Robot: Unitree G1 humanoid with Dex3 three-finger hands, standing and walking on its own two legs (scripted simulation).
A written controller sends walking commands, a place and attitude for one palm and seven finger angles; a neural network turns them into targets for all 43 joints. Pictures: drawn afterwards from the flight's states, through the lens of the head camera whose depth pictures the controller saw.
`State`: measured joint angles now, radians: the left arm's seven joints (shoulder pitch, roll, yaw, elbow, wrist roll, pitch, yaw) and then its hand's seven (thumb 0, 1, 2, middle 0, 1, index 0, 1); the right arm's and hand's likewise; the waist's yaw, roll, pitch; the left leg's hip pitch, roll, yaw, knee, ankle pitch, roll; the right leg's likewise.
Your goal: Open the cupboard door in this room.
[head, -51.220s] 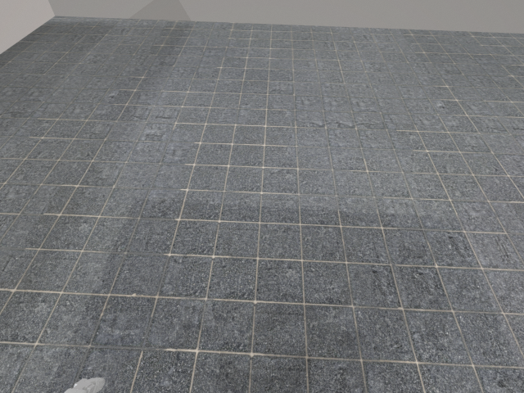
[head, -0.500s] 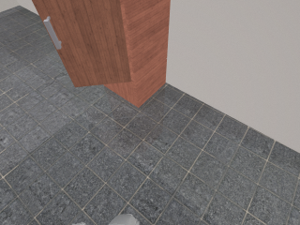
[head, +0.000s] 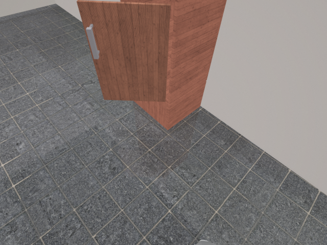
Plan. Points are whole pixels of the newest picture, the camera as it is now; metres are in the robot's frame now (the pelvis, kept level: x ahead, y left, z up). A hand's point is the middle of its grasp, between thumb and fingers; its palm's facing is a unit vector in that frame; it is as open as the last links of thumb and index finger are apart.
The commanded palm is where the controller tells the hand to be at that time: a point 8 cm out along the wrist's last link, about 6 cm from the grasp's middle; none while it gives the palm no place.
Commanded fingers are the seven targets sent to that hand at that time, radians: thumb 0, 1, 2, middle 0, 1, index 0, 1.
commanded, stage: take the last steps up to it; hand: left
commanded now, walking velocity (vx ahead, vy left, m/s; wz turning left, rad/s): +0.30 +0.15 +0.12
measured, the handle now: (94, 41) +0.98 +0.40 -0.04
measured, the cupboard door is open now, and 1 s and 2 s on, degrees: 46 46 46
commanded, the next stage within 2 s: come to a stop and stand still in 0.92 s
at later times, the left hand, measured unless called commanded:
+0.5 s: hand out of the picture +0.08 +0.23 -0.19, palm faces +0.19 -0.96 -0.19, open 7.3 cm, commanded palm none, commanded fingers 0.00 0.90 0.90 -0.20 -0.30 -0.20 -0.30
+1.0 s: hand (97, 148) +0.45 +0.27 -0.17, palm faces +0.01 -0.98 -0.21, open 7.4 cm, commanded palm none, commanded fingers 0.00 0.90 0.90 -0.20 -0.30 -0.20 -0.30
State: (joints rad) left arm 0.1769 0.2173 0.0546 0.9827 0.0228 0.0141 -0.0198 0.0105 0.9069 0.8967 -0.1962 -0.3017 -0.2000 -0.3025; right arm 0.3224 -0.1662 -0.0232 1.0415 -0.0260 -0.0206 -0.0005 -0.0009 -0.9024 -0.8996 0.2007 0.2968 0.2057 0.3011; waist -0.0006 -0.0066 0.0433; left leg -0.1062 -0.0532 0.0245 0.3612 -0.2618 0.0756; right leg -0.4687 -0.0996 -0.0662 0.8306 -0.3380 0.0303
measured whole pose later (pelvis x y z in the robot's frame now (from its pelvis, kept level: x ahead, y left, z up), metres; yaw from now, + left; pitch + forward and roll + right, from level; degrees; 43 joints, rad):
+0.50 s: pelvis +0.17 +0.06 -0.02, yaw +5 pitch +0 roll -1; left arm 0.40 0.19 0.06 1.11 0.03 -0.04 0.00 0.00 0.92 0.90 -0.20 -0.30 -0.20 -0.30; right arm 0.15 -0.22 -0.06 0.98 -0.03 -0.03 0.05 0.00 -0.91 -0.90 0.19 0.30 0.20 0.30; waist 0.05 -0.03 0.05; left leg -0.39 0.06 0.11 0.54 -0.18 0.00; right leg -0.09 -0.17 -0.15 0.52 -0.40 0.09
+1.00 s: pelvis +0.33 +0.09 -0.02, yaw +2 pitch +0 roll +2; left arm 0.11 0.17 0.04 0.97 0.02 -0.04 -0.01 0.01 0.91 0.90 -0.20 -0.30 -0.20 -0.30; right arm 0.41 -0.14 -0.02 1.14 -0.02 -0.04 -0.01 0.00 -0.91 -0.90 0.20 0.30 0.20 0.30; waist -0.04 0.00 0.05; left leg -0.09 -0.01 0.19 0.51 -0.40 0.03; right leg -0.35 -0.06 -0.10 0.59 -0.21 -0.04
